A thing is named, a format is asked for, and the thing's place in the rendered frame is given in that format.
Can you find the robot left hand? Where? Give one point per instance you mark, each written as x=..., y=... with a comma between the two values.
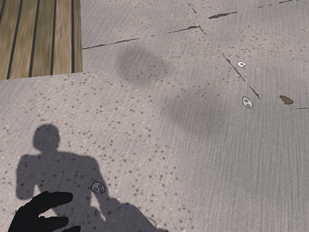
x=26, y=218

